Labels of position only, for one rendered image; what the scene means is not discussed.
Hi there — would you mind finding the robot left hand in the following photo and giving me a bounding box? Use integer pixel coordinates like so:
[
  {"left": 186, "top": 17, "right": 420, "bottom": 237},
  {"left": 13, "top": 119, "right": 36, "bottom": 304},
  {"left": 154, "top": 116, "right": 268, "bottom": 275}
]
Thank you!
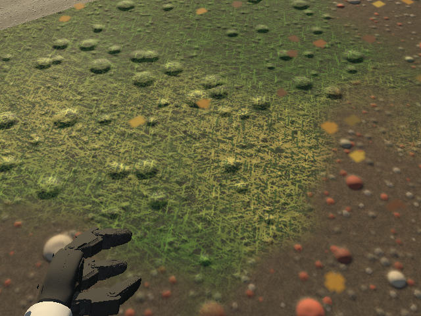
[{"left": 37, "top": 226, "right": 141, "bottom": 316}]

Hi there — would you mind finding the left robot forearm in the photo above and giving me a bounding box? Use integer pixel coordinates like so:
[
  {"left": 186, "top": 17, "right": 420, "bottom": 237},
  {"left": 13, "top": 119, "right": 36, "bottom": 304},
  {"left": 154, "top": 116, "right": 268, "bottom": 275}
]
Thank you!
[{"left": 24, "top": 302, "right": 72, "bottom": 316}]

